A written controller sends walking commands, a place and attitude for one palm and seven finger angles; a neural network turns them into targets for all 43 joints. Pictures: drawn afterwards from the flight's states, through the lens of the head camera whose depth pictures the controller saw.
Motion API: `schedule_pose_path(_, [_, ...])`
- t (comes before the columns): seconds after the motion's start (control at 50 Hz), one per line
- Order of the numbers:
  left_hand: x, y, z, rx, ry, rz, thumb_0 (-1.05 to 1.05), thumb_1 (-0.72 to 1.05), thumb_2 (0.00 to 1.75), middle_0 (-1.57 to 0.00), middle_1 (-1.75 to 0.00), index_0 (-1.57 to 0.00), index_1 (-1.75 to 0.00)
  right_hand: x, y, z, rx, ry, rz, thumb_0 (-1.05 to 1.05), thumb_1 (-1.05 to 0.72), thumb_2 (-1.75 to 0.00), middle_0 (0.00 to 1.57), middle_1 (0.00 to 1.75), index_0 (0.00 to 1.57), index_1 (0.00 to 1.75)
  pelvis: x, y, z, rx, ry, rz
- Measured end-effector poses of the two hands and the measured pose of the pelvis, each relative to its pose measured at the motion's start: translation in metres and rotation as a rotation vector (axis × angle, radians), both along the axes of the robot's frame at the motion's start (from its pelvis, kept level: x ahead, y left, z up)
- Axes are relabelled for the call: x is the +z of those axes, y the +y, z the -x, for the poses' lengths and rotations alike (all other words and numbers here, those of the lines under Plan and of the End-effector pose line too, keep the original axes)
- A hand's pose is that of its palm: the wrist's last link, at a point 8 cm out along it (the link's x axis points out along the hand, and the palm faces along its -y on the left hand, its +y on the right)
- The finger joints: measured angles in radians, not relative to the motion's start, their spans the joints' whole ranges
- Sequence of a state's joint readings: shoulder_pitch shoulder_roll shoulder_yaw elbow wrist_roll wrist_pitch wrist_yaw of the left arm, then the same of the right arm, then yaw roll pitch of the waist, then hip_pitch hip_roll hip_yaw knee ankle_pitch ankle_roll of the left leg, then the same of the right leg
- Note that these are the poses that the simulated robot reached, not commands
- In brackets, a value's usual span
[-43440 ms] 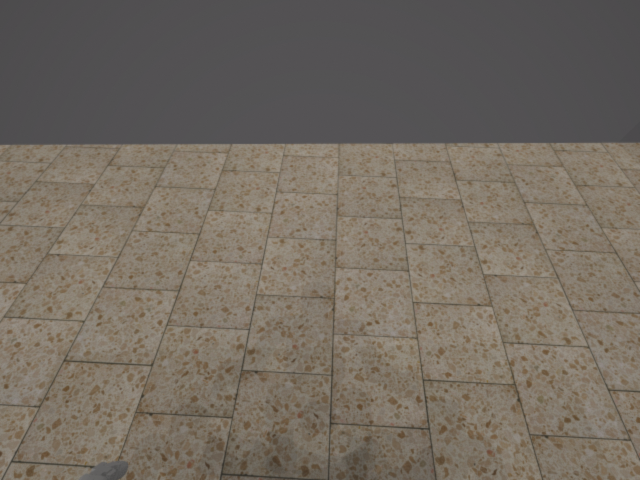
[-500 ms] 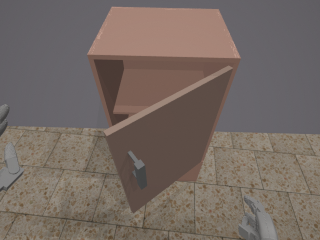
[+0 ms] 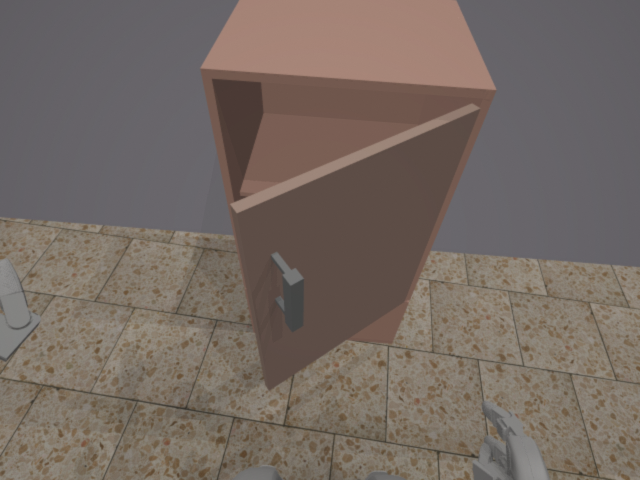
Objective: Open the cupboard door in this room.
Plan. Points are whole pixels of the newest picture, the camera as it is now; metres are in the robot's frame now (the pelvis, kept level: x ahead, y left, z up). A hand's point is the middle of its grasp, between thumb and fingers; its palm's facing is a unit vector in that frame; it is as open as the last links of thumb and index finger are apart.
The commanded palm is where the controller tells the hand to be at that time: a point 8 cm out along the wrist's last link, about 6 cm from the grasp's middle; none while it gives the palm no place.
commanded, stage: step back with the hand held close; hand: left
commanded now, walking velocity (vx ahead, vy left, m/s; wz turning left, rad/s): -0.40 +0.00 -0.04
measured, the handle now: (286, 292) +0.37 +0.08 -0.02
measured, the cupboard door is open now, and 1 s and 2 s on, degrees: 39 39 39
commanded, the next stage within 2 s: stop stepping back and stand still in 0.36 s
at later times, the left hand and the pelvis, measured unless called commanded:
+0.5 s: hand (49, 418) +0.13 +0.21 +0.18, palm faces +0.26 -0.84 -0.47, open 7.5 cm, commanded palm +0.06 +0.27 +0.20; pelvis -0.10 -0.02 +0.01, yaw -5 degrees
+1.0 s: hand out of the picture +0.06 +0.24 +0.18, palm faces +0.44 -0.82 -0.38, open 7.5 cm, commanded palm +0.00 +0.27 +0.20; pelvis -0.16 -0.02 +0.02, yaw -4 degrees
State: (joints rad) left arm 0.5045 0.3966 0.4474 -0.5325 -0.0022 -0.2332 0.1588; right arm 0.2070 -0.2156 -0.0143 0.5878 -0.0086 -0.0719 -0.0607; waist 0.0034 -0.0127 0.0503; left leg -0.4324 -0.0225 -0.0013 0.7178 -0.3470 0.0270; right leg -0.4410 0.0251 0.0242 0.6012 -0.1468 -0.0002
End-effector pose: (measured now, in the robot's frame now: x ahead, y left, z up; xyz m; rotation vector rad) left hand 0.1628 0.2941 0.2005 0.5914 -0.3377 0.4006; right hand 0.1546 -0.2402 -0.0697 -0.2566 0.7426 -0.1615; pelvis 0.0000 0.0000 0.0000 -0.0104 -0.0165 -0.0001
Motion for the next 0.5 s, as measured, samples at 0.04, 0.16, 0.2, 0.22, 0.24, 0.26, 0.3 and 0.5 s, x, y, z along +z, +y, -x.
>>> schedule_pose_path(0.04, [-0.002,-0.001,0.004,-0.024,-0.005,0.019,0.01,0.88,0.90,-0.21,-0.30,-0.21,-0.30,0.002,0.000,0.004,-0.003,0.009,0.009,0.02,-0.91,-0.90,0.21,0.30,0.20,0.30,0.000,0.003,0.007,0.007,0.003,0.001])
schedule_pose_path(0.16, [-0.001,0.012,0.022,-0.041,0.014,-0.025,0.01,0.88,0.90,-0.22,-0.30,-0.21,-0.30,0.011,0.008,0.019,-0.020,-0.011,0.040,0.02,-0.91,-0.90,0.20,0.30,0.20,0.30,0.002,0.011,0.026,0.022,0.004,0.039])
schedule_pose_path(0.2, [0.006,0.018,0.031,-0.018,0.002,-0.035,0.01,0.88,0.90,-0.22,-0.30,-0.21,-0.30,0.014,0.013,0.024,-0.014,-0.010,0.030,0.02,-0.91,-0.90,0.20,0.30,0.20,0.30,0.006,0.009,0.030,0.025,0.015,0.055])
schedule_pose_path(0.22, [0.008,0.020,0.036,-0.003,-0.007,-0.030,0.01,0.88,0.90,-0.22,-0.30,-0.21,-0.30,0.015,0.016,0.027,-0.006,-0.008,0.023,0.02,-0.91,-0.90,0.20,0.30,0.20,0.30,0.009,0.008,0.031,0.021,0.024,0.059])
schedule_pose_path(0.24, [0.010,0.022,0.040,0.010,-0.016,-0.019,0.01,0.88,0.90,-0.22,-0.30,-0.21,-0.30,0.016,0.018,0.029,0.004,-0.007,0.016,0.02,-0.91,-0.90,0.20,0.30,0.20,0.30,0.011,0.007,0.033,0.014,0.035,0.061])
schedule_pose_path(0.26, [0.011,0.022,0.044,0.021,-0.023,-0.003,0.01,0.88,0.90,-0.22,-0.30,-0.21,-0.30,0.017,0.021,0.031,0.015,-0.006,0.008,0.02,-0.91,-0.90,0.20,0.30,0.20,0.30,0.013,0.006,0.035,0.006,0.046,0.060])
schedule_pose_path(0.3, [0.010,0.018,0.049,0.029,-0.028,0.034,0.01,0.88,0.90,-0.21,-0.30,-0.21,-0.30,0.018,0.025,0.035,0.037,-0.009,-0.005,0.02,-0.91,-0.90,0.20,0.30,0.20,0.30,0.016,0.002,0.042,-0.012,0.066,0.056])
schedule_pose_path(0.5, [0.000,-0.043,0.063,-0.209,0.048,0.014,0.01,0.88,0.90,-0.21,-0.30,-0.21,-0.30,0.011,0.002,0.083,0.001,-0.025,-0.046,0.01,-0.90,-0.90,0.21,0.30,0.21,0.30,0.009,-0.020,0.102,-0.080,0.067,0.038])
